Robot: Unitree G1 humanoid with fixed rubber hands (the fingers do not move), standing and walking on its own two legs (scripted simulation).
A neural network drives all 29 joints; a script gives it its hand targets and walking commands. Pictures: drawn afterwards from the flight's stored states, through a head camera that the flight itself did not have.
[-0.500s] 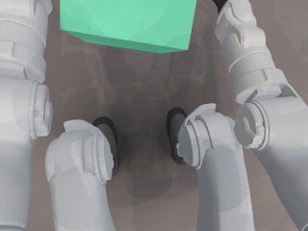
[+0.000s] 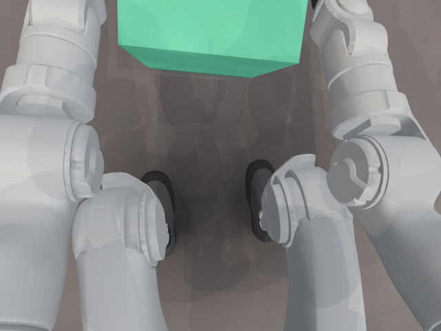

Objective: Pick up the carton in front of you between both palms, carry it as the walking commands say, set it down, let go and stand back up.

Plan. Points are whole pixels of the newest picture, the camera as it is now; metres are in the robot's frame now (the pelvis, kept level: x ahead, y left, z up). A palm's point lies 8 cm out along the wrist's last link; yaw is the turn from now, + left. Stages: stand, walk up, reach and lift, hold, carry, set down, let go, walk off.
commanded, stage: reach and lift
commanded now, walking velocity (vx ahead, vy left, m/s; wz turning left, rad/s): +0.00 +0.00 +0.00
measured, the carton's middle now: out of the picture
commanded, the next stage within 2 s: none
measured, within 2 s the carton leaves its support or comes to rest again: neither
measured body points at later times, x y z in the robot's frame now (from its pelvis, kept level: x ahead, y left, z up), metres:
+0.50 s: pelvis -0.01 -0.02 +0.09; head +0.26 +0.03 +0.45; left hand +0.52 +0.17 +0.02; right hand +0.50 -0.13 +0.02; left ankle +0.10 +0.11 -0.33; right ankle +0.12 -0.14 -0.33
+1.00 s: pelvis +0.02 -0.01 +0.21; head +0.22 +0.03 +0.61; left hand +0.47 +0.17 +0.16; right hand +0.48 -0.13 +0.17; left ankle +0.10 +0.11 -0.33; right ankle +0.12 -0.14 -0.33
